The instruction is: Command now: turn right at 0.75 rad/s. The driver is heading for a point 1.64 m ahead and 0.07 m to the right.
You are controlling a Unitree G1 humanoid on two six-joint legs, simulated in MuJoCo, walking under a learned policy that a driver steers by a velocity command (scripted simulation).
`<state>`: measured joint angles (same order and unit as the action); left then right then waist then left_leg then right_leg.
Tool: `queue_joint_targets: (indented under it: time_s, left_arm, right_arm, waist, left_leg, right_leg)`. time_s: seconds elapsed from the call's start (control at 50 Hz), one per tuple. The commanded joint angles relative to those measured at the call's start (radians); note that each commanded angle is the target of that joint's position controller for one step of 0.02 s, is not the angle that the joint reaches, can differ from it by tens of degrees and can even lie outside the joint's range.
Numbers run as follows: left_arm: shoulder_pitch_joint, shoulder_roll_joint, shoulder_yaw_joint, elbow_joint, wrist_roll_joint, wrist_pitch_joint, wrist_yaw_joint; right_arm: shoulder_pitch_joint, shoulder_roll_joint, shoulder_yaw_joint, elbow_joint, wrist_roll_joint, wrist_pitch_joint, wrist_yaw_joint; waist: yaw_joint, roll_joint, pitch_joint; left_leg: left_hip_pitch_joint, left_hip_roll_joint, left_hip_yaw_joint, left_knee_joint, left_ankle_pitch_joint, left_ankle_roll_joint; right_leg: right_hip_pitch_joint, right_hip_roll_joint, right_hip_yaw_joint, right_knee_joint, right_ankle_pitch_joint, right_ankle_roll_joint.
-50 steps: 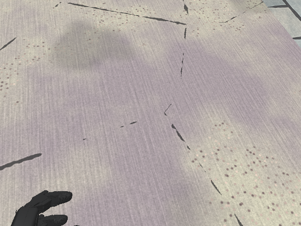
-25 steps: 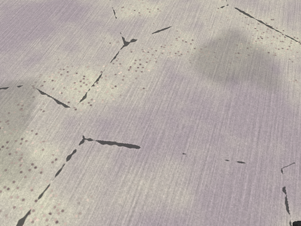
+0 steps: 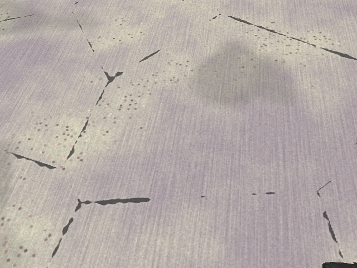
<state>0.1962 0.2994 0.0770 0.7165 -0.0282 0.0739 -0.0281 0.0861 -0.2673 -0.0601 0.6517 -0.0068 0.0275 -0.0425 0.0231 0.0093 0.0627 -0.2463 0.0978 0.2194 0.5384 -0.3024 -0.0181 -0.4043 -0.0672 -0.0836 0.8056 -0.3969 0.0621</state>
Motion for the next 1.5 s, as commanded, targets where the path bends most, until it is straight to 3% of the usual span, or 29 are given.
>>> queue_joint_targets:
  time_s: [0.02, 0.04, 0.06, 0.08, 0.1, 0.16, 0.2, 0.3, 0.4, 0.46, 0.54, 0.6, 0.66, 0.76, 0.82, 0.84, 0.86, 0.88, 0.9, 0.98, 1.0, 1.06, 1.24, 1.3, 1.32, 1.34, 1.36, 1.4, 1.5]
  left_arm:
    - [0.022, 0.078, 0.029, -0.092, 0.000, 0.002, -0.009]
    - [0.066, 0.102, 0.043, -0.081, 0.004, 0.003, 0.002]
    - [0.125, 0.214, 0.080, -0.081, 0.004, -0.002, 0.024]
    - [0.139, 0.346, 0.104, -0.105, 0.038, -0.022, 0.026]
    - [0.142, 0.283, 0.089, -0.115, 0.052, -0.052, 0.015]
    - [-0.011, 0.183, 0.054, -0.126, -0.007, -0.065, 0.040]
    - [-0.052, 0.187, 0.049, -0.156, 0.003, -0.056, 0.055]
    - [-0.044, 0.179, 0.042, -0.157, 0.011, -0.041, 0.074]
    - [-0.074, 0.065, -0.017, -0.120, 0.055, -0.050, 0.052]
    - [-0.091, 0.117, -0.011, -0.092, 0.056, -0.058, 0.038]
    - [-0.018, 0.156, 0.015, -0.076, 0.044, -0.060, 0.064]
    - [-0.172, 0.091, 0.009, -0.144, 0.048, -0.068, 0.072]
    - [-0.151, 0.063, 0.010, -0.140, 0.025, -0.067, 0.057]
    - [-0.118, 0.028, 0.007, -0.113, 0.011, -0.086, 0.027]
    - [0.047, 0.074, 0.034, -0.061, -0.009, -0.093, 0.017]
    - [0.157, 0.143, 0.057, -0.040, -0.005, -0.095, 0.030]
    - [0.146, 0.244, 0.069, -0.054, 0.043, -0.108, 0.025]
    - [0.034, 0.239, 0.064, -0.089, 0.072, -0.134, 0.028]
    - [-0.036, 0.168, 0.045, -0.109, 0.052, -0.148, 0.041]
    - [0.039, 0.123, 0.020, -0.086, 0.033, -0.171, 0.055]
    - [0.125, 0.139, 0.015, -0.047, 0.086, -0.156, 0.036]
    - [0.163, 0.142, 0.017, -0.027, 0.072, -0.163, 0.017]
    - [0.328, 0.145, 0.007, 0.104, 0.053, -0.161, 0.023]
    - [0.274, 0.192, 0.014, 0.135, 0.042, -0.153, 0.020]
    - [0.235, 0.168, 0.005, 0.108, 0.036, -0.165, 0.015]
    - [0.246, -0.016, -0.035, 0.030, 0.017, -0.176, 0.004]
    - [0.175, 0.071, -0.011, 0.029, 0.013, -0.171, 0.009]
    - [0.141, 0.061, -0.010, 0.038, 0.019, -0.153, -0.002]
    - [0.081, -0.009, -0.018, 0.034, 0.048, -0.083, -0.043]
  right_arm:
    - [-0.019, -0.181, -0.067, -0.041, 0.028, -0.017, 0.008]
    - [0.023, -0.158, -0.066, -0.016, 0.031, -0.019, 0.014]
    - [0.046, -0.124, -0.059, -0.016, 0.008, -0.022, 0.020]
    - [-0.074, -0.070, -0.033, -0.117, -0.024, -0.029, 0.014]
    - [-0.141, -0.120, -0.046, -0.110, -0.021, -0.030, 0.009]
    - [-0.109, -0.137, -0.057, -0.076, -0.016, -0.031, -0.013]
    - [-0.047, -0.139, -0.061, -0.070, -0.010, -0.034, -0.008]
    - [-0.003, -0.102, -0.046, -0.026, 0.000, -0.040, 0.005]
    - [0.016, -0.084, -0.025, -0.010, 0.008, -0.033, 0.030]
    - [0.006, -0.134, -0.034, -0.029, 0.021, -0.038, 0.039]
    - [0.039, -0.237, -0.057, -0.058, 0.017, -0.053, 0.041]
    - [0.211, -0.232, -0.067, -0.026, 0.012, -0.058, 0.037]
    - [0.148, -0.232, -0.077, -0.041, 0.027, -0.063, 0.016]
    - [0.075, -0.227, -0.094, -0.090, 0.036, 0.010, -0.007]
    - [0.039, -0.205, -0.081, -0.111, 0.055, 0.013, -0.006]
    - [0.049, -0.141, -0.063, -0.116, 0.046, 0.007, -0.002]
    - [0.028, -0.055, -0.038, -0.173, 0.050, -0.014, 0.005]
    - [0.037, -0.120, -0.046, -0.182, 0.050, -0.036, 0.012]
    - [0.050, -0.181, -0.062, -0.157, 0.041, -0.039, 0.018]
    - [0.097, -0.148, -0.052, -0.122, 0.030, -0.044, 0.039]
    - [0.036, -0.130, -0.039, -0.123, -0.075, -0.009, 0.093]
    - [0.058, -0.115, -0.036, -0.102, -0.039, 0.007, 0.130]
    - [-0.209, -0.085, 0.009, -0.145, -0.028, -0.045, 0.143]
    - [0.157, -0.142, -0.021, -0.044, -0.031, -0.074, 0.092]
    - [0.386, -0.217, -0.048, 0.015, -0.052, -0.086, 0.064]
    - [0.477, -0.358, -0.074, 0.021, -0.075, -0.096, 0.044]
    - [0.430, -0.309, -0.061, 0.005, -0.066, -0.096, 0.041]
    - [0.277, -0.166, -0.023, 0.026, -0.056, -0.096, 0.044]
    - [0.263, -0.057, 0.007, 0.097, -0.017, -0.128, 0.047]
  waist:
    - [0.002, 0.125, -0.152]
    - [0.017, 0.069, -0.157]
    - [0.027, -0.149, -0.161]
    - [0.038, -0.403, -0.176]
    - [0.093, -0.200, -0.243]
    - [0.001, -0.030, -0.141]
    - [-0.037, -0.135, -0.143]
    - [-0.022, -0.105, -0.191]
    - [0.004, -0.153, -0.166]
    - [0.007, -0.160, -0.083]
    - [0.031, 0.013, -0.080]
    - [-0.068, 0.260, -0.140]
    - [-0.028, 0.109, -0.172]
    - [-0.022, 0.162, -0.212]
    - [0.062, 0.148, -0.211]
    - [0.096, 0.014, -0.200]
    - [0.065, -0.239, -0.144]
    - [0.005, -0.230, -0.068]
    - [-0.015, -0.183, -0.022]
    - [0.006, -0.112, -0.021]
    - [0.016, 0.005, 0.013]
    - [0.011, -0.101, 0.040]
    - [0.081, -0.169, 0.103]
    - [-0.130, -0.128, -0.081]
    - [-0.242, -0.052, -0.253]
    - [-0.218, 0.293, -0.415]
    - [-0.221, 0.160, -0.379]
    - [-0.110, 0.070, -0.131]
    - [-0.025, 0.104, 0.033]
  left_leg:
    - [0.132, 0.271, -0.127, -0.038, 0.472, 0.150]
    - [0.067, 0.225, -0.075, 0.062, 0.374, 0.091]
    - [-0.141, 0.114, 0.005, 0.319, 0.116, -0.003]
    - [-0.476, -0.081, -0.079, 0.580, -0.395, -0.085]
    - [-0.523, -0.080, -0.256, 0.718, -0.417, -0.073]
    - [-0.553, -0.045, -0.310, 0.641, -0.149, -0.025]
    - [-0.457, -0.079, -0.316, 0.629, -0.070, -0.050]
    - [-0.376, -0.105, -0.291, 0.411, 0.036, -0.088]
    - [-0.146, -0.033, -0.257, 0.235, 0.056, -0.066]
    - [-0.102, -0.059, -0.213, 0.125, 0.019, -0.026]
    - [-0.055, -0.006, -0.354, -0.014, 0.549, 0.071]
    - [0.150, 0.210, -0.807, -0.185, 0.602, 0.336]
    - [0.200, 0.144, -0.706, -0.150, 0.533, 0.254]
    - [0.093, 0.035, -0.669, -0.150, 0.413, 0.188]
    - [-0.248, -0.045, -0.672, -0.176, -0.328, 0.123]
    - [-0.474, -0.133, -0.559, 0.053, -0.408, 0.058]
    - [-0.680, -0.216, -0.458, 0.352, -0.273, 0.040]
    - [-0.722, -0.093, -0.461, 0.498, -0.165, 0.041]
    - [-0.732, -0.068, -0.429, 0.560, -0.070, 0.032]
    - [-0.704, -0.020, -0.324, 0.771, 0.130, -0.005]
    - [-0.643, -0.068, -0.315, 0.768, 0.145, -0.003]
    - [-0.652, -0.104, -0.359, 0.711, 0.222, 0.000]
    - [-0.397, -0.062, -0.155, 0.111, 0.072, 0.036]
    - [0.144, -0.161, -0.133, -0.024, 0.040, 0.088]
    - [0.507, -0.019, -0.279, -0.024, -0.077, 0.103]
    - [0.760, 0.325, -0.788, -0.177, -0.590, 0.136]
    - [0.576, 0.355, -0.986, -0.318, -0.657, 0.134]
    - [0.347, 0.274, -0.650, -0.298, -0.329, 0.115]
    - [0.169, 0.176, -0.256, -0.404, 0.033, 0.069]
  right_leg:
    - [0.076, 0.026, -0.044, -0.188, 0.107, -0.062]
    - [0.183, 0.051, -0.017, -0.286, 0.225, -0.100]
    - [0.363, -0.068, 0.213, -0.381, 0.625, -0.183]
    - [0.463, -0.302, 0.664, -0.428, 0.844, -0.415]
    - [0.494, -0.315, 0.635, -0.452, 0.749, -0.454]
    - [0.415, -0.177, 0.450, -0.468, 0.501, -0.291]
    - [0.314, -0.150, 0.431, -0.458, 0.623, -0.310]
    - [0.325, -0.104, 0.372, -0.407, 0.615, -0.273]
    - [0.195, -0.108, 0.323, -0.426, 0.492, -0.272]
    - [0.172, -0.123, 0.328, -0.415, 0.439, -0.275]
    - [0.220, -0.021, 0.251, -0.248, 0.306, -0.177]
    - [-0.098, 0.204, 0.134, 0.137, -0.221, -0.043]
    - [-0.190, 0.133, 0.229, 0.252, -0.199, -0.028]
    - [0.027, 0.173, 0.169, -0.134, -0.009, 0.000]
    - [0.398, 0.142, 0.139, -0.387, 0.125, -0.050]
    - [0.579, -0.034, 0.314, -0.460, -0.055, -0.099]
    - [0.528, -0.314, 0.778, -0.629, -0.400, -0.209]
    - [0.416, -0.366, 0.868, -0.673, -0.511, -0.260]
    - [0.378, -0.315, 0.730, -0.665, -0.445, -0.232]
    - [0.350, -0.178, 0.360, -0.654, -0.161, -0.145]
    - [0.229, -0.176, 0.324, -0.690, -0.201, -0.145]
    - [0.242, -0.162, 0.246, -0.709, -0.182, -0.140]
    - [0.365, -0.194, 0.208, -0.750, 0.214, -0.237]
    - [0.274, -0.158, 0.121, -0.320, 0.869, -0.222]
    - [0.028, -0.082, 0.079, 0.008, 0.660, -0.203]
    - [-0.328, 0.081, 0.089, 0.384, -0.103, -0.176]
    - [-0.367, 0.086, 0.216, 0.512, -0.033, -0.203]
    - [-0.378, -0.025, 0.171, 0.504, 0.131, -0.194]
    - [-0.403, -0.077, 0.127, 0.495, 0.234, -0.148]
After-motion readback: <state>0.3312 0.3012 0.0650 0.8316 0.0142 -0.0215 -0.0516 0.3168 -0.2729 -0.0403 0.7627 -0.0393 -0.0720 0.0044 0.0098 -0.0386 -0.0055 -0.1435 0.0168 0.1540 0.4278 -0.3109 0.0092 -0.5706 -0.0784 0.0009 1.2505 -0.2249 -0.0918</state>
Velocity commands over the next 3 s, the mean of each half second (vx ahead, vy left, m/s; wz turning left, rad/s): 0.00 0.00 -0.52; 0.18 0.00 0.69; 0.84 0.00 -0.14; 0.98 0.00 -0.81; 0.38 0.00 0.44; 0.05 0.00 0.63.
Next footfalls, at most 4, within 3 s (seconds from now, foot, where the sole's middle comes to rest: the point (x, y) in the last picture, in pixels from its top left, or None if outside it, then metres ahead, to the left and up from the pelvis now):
0.04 right None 0.03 -0.11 -0.77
0.52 left None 0.14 0.09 -0.77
0.84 right None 0.10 -0.15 -0.77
1.32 left None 0.34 0.19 -0.77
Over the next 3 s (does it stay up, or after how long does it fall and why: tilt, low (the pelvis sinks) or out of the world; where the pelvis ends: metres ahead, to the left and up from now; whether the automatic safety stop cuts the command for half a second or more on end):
stays up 1.23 -0.11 0.01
